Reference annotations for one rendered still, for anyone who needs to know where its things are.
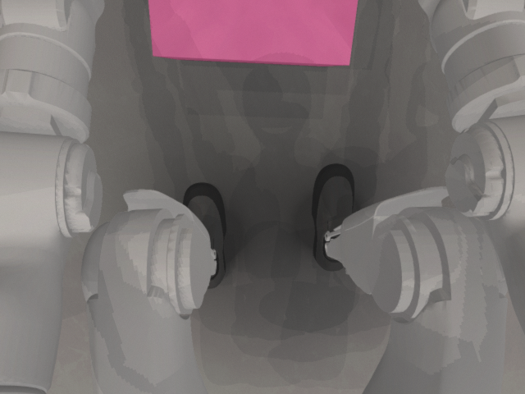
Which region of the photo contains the carton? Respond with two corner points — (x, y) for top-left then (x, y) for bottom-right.
(148, 0), (358, 66)

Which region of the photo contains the robot right forearm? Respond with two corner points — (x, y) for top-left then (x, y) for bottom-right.
(418, 0), (525, 133)

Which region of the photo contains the right robot upper arm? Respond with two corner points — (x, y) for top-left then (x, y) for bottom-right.
(445, 115), (525, 335)

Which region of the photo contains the left robot foot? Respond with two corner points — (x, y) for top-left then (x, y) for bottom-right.
(183, 182), (226, 289)

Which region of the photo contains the robot left forearm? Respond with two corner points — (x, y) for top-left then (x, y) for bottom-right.
(0, 0), (104, 144)

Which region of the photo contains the left robot thigh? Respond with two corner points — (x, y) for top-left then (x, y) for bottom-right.
(85, 208), (208, 394)

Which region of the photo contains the left robot upper arm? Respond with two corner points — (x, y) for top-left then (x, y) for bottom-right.
(0, 131), (103, 394)

